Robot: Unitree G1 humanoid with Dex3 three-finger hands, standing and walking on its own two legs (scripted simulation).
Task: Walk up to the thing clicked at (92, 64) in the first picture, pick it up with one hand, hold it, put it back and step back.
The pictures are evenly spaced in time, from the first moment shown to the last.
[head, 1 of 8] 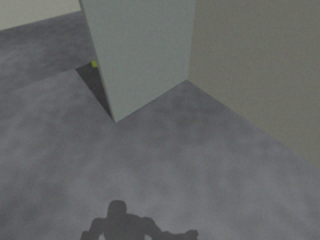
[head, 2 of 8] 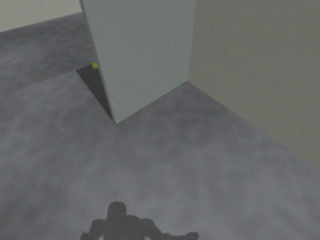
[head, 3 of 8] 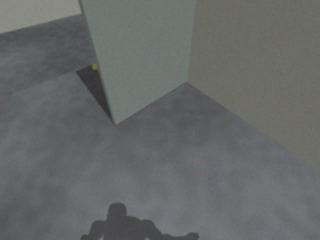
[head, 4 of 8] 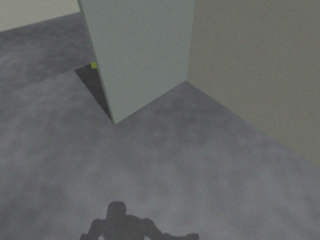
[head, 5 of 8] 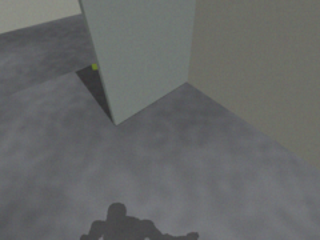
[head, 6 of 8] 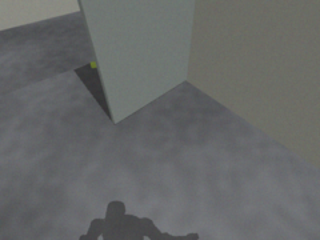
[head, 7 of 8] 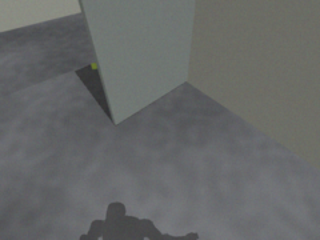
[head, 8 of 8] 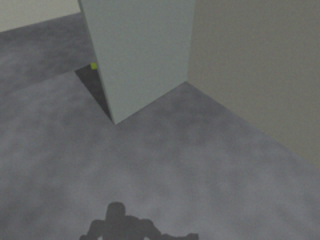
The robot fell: no
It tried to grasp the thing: no
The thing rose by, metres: 0.00
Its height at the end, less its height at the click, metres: +0.00
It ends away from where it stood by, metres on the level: 0.00
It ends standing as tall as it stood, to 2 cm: yes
